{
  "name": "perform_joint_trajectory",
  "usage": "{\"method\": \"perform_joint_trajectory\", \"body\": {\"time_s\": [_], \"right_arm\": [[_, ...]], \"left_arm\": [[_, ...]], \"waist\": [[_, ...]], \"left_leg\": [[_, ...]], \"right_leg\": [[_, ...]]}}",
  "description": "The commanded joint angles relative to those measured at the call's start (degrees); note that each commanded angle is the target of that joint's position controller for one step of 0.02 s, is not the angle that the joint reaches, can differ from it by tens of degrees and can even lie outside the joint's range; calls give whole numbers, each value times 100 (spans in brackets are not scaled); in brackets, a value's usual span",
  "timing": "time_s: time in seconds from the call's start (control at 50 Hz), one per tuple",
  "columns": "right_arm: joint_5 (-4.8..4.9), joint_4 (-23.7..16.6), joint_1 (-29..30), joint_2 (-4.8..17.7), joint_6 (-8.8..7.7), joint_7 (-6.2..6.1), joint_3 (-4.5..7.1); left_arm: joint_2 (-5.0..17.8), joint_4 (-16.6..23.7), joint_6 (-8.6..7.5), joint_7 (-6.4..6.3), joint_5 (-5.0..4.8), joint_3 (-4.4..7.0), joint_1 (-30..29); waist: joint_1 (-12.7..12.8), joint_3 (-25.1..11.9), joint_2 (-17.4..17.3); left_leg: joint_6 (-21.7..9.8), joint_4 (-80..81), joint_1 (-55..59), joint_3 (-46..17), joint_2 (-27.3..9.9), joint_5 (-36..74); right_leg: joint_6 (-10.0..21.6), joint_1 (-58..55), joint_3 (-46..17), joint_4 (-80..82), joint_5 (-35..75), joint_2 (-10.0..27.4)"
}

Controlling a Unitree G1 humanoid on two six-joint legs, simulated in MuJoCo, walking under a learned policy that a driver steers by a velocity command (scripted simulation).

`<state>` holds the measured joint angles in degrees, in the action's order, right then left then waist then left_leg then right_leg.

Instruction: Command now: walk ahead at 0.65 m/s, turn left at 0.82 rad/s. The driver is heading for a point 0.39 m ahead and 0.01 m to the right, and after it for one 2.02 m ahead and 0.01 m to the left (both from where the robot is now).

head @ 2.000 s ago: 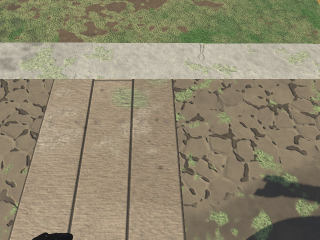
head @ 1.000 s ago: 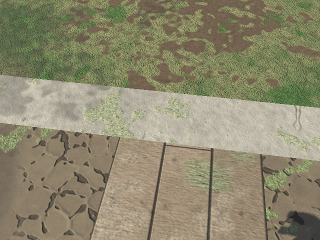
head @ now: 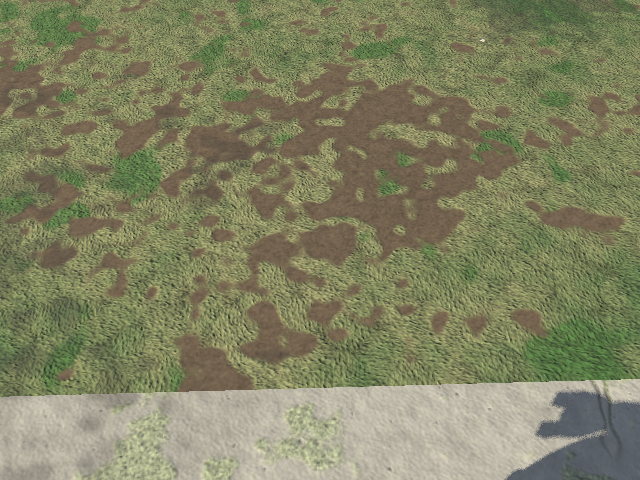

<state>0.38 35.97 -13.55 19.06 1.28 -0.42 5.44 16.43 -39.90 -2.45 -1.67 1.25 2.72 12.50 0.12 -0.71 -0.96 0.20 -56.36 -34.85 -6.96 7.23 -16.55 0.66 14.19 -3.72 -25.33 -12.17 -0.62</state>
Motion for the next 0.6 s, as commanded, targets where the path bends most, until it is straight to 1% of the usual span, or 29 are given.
{"method": "perform_joint_trajectory", "body": {"time_s": [0.02,0.04,0.06,0.08,0.1,0.14,0.18,0.2,0.24,0.26,0.28,0.3,0.32,0.34,0.36,0.38,0.4,0.42,0.44,0.46,0.48,0.5,0.54,0.56,0.6], "right_arm": [[-487,-448,52,376,48,413,66],[-382,-457,33,366,87,499,36],[-311,-461,85,404,116,537,33],[-274,-474,193,458,135,543,42],[-266,-505,342,505,143,544,48],[-286,-532,597,449,120,549,18],[-289,-541,823,415,81,582,-10],[-289,-576,989,407,47,609,-36],[-251,-678,1348,404,-33,680,-97],[-237,-686,1436,392,-76,699,-133],[-237,-663,1476,358,-122,686,-172],[-247,-637,1419,339,-170,641,-191],[-250,-489,862,402,-235,554,-157],[-267,-74,-422,527,-338,439,-63],[-387,251,-1766,947,-410,306,73],[-434,248,-2377,1934,-484,159,225],[-419,146,-2024,1613,-506,49,162],[-425,242,-1495,1174,-484,37,15],[-370,230,-1041,795,-478,67,-77],[-301,202,-689,565,-494,65,-154],[-245,224,-573,348,-526,50,-231],[-219,304,-641,220,-581,56,-270],[-179,533,-854,109,-684,80,-280],[-184,612,-873,54,-722,91,-287],[-198,770,-908,-10,-780,76,-304]], "left_arm": [[894,443,-106,40,209,178,-304],[934,419,-132,90,175,197,-205],[944,397,-170,127,146,202,-72],[937,359,-211,150,128,203,81],[952,310,-245,158,117,210,261],[970,165,-315,160,127,226,670],[1007,38,-358,153,131,254,900],[1009,-15,-366,143,118,259,977],[1062,-105,-339,117,92,274,1028],[1088,-164,-306,116,71,278,1031],[1117,-254,-265,128,44,282,1106],[1178,-354,-222,145,25,294,1220],[1256,-432,-192,176,9,308,1200],[1155,-473,-198,221,-24,267,1043],[855,-342,-257,276,-16,155,930],[-23,181,-356,328,-115,-36,598],[466,192,-352,267,-178,93,86],[553,148,-325,295,-191,151,81],[521,-27,-285,358,-164,129,312],[461,-194,-189,422,-77,131,498],[380,-327,-67,472,1,122,674],[295,-327,27,525,10,111,608],[165,-197,121,607,-12,78,159],[128,-133,134,626,-29,58,-43],[77,49,128,655,-41,1,-456]], "waist": [[-159,292,523],[-140,290,636],[-93,304,680],[-18,328,689],[73,317,703],[245,412,701],[337,549,784],[375,624,815],[420,740,937],[407,776,995],[425,806,1056],[423,831,1121],[121,687,1105],[-616,127,618],[-1267,-969,-256],[-1360,-1505,-2361],[-1391,-1144,-1100],[-893,-475,-501],[-564,-215,-341],[-304,-51,-566],[-165,71,-728],[-140,188,-807],[-124,579,-614],[-92,698,-517],[3,895,-518]], "left_leg": [[160,-1718,-1355,273,-521,539],[193,-1877,-1412,311,-623,712],[230,-1914,-1471,317,-697,869],[264,-1886,-1552,307,-762,1000],[285,-1801,-1628,293,-814,1070],[260,-1344,-1699,130,-821,1126],[201,-611,-1676,53,-834,1059],[159,-91,-1490,73,-860,975],[36,983,-810,486,-953,640],[-57,1504,-310,785,-1012,421],[-176,1952,263,1055,-1003,139],[-283,2243,752,1215,-859,-239],[-376,2481,1492,1319,-610,-401],[-452,2786,3083,1206,-470,42],[-423,2779,5052,285,-1314,-983],[-514,3888,6040,-2556,-3080,-3303],[-452,4380,5113,-3283,-3183,-3126],[-413,4087,4573,-2242,-3011,-2363],[-313,4157,4000,-1483,-2709,-1566],[-248,4313,3654,-846,-2432,-1022],[-209,4456,3364,-351,-2259,-626],[-208,4541,3218,-23,-2230,-180],[-190,4772,3176,586,-2179,679],[-138,4877,3144,918,-2081,1095],[-163,4965,3147,1502,-1968,2250]], "right_leg": [[526,-152,-1376,1766,-2420,1403],[487,-144,-1085,1802,-2258,1355],[469,-190,-871,1824,-2157,1365],[470,-289,-725,1840,-2082,1410],[484,-469,-602,1851,-2056,1471],[569,-723,-518,1921,-2110,1563],[626,-993,-364,2051,-2101,1687],[646,-1000,-250,2127,-2048,1728],[668,-835,23,2297,-1887,1761],[678,-695,115,2330,-1706,1705],[715,-556,129,2300,-1354,1638],[815,-498,77,2135,-727,1679],[899,-417,80,1502,636,1707],[842,18,507,-108,2215,1373],[756,1259,800,-2257,1310,874],[607,3283,339,-4423,-2102,-142],[713,3671,-628,-5152,-1410,-189],[730,3758,-528,-5209,-776,200],[625,3433,-327,-4847,-312,467],[496,3204,-170,-4659,-96,621],[397,3032,-42,-4710,21,707],[357,3030,25,-4811,120,730],[347,3458,102,-4873,482,735],[364,3547,181,-4734,706,679],[433,3580,428,-4196,1079,607]]}}
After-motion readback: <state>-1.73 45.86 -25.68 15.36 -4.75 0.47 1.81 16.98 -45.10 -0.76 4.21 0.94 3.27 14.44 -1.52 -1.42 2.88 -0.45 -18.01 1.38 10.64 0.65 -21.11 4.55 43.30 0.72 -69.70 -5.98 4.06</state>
